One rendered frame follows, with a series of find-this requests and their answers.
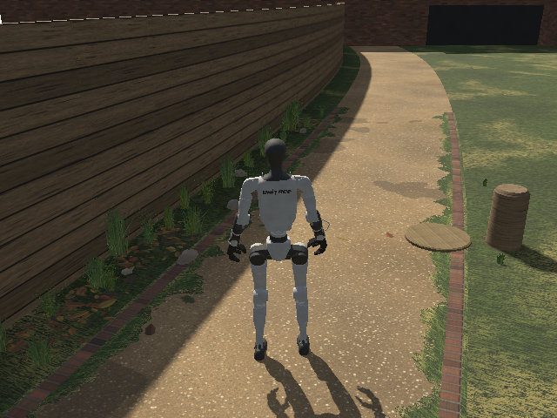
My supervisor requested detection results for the robot right forearm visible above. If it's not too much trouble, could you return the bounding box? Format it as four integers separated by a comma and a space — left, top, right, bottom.
310, 209, 325, 240

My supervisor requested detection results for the left robot hand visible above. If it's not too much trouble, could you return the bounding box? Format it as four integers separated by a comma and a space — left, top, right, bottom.
226, 242, 246, 262

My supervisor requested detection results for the robot shin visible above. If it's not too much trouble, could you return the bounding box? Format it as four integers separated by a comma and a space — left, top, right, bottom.
296, 287, 308, 344
253, 289, 266, 348

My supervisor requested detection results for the robot left shin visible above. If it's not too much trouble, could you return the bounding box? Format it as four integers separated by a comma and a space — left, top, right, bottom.
253, 289, 266, 348

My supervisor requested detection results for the robot left upper arm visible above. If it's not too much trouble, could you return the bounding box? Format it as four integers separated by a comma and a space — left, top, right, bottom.
236, 177, 258, 226

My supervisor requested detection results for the robot left forearm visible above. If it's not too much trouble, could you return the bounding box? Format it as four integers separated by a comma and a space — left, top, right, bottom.
228, 212, 245, 246

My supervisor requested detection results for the robot right upper arm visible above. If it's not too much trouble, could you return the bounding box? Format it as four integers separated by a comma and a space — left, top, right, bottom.
294, 175, 319, 223

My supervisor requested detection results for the robot right shin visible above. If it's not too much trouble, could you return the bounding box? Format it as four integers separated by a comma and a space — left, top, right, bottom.
296, 287, 308, 344

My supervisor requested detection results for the right robot hand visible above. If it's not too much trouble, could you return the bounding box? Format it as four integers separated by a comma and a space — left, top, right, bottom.
307, 238, 327, 255

